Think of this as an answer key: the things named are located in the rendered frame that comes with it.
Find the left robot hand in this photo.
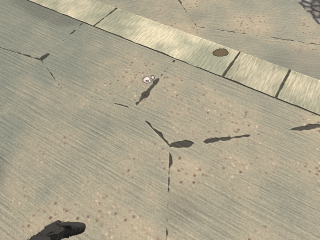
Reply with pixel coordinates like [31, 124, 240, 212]
[27, 220, 86, 240]

